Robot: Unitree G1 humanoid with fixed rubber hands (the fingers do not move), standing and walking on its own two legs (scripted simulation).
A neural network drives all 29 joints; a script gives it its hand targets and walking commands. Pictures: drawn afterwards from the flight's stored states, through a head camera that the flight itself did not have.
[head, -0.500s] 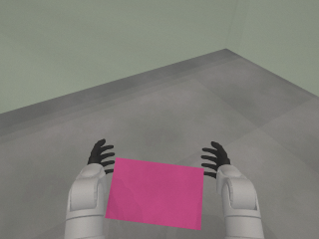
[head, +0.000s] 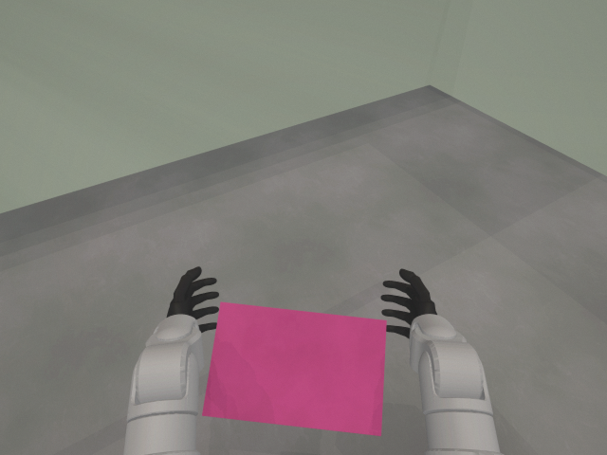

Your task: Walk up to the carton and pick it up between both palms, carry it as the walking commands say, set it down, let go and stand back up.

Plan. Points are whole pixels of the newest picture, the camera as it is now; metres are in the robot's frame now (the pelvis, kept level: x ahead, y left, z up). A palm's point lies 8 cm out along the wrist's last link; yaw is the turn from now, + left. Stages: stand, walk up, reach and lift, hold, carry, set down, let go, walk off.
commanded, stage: carry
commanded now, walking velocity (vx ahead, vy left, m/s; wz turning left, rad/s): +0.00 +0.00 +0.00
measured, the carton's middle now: (297, 360) +0.28 +0.01 -0.07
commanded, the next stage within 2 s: hold in 0.18 s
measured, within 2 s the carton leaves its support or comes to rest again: neither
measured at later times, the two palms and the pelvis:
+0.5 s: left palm (189, 301) +0.31 +0.15 +0.06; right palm (423, 323) +0.27 -0.16 +0.05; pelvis -0.01 +0.02 +0.00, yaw -10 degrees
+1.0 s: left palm (180, 295) +0.32 +0.17 +0.06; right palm (411, 320) +0.28 -0.15 +0.04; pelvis +0.02 +0.04 +0.01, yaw -11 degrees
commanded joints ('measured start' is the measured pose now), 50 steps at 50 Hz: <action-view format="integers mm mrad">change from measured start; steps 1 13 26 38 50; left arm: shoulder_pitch -400 -541 -690 -749 -435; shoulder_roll -783 -642 -890 -1020 -964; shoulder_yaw -557 -492 -415 -392 -365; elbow -69 70 298 365 284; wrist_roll -272 -235 -201 -182 -150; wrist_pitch -19 -154 -130 -124 -136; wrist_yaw -231 -290 -355 -336 -287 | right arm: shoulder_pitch -475 -469 -744 -833 -629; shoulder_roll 751 778 961 877 819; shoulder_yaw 542 437 476 374 409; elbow -106 24 275 338 235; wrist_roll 269 178 188 167 148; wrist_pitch -58 -188 -194 -223 -232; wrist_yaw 203 160 262 338 327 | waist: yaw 2 40 91 53 88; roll -14 -37 13 62 44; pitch -232 -141 -118 -47 -55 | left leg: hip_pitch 34 26 124 30 124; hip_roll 76 -169 -133 -54 -64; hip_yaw -103 -164 -181 -260 -212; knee -57 -80 -133 -269 -202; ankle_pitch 65 50 32 -125 270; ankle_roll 45 116 68 65 22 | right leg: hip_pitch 136 362 416 535 483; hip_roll -147 54 63 122 96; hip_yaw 196 337 341 299 352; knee -114 -123 -142 -82 -143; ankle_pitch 54 107 64 117 208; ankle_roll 23 41 39 37 -4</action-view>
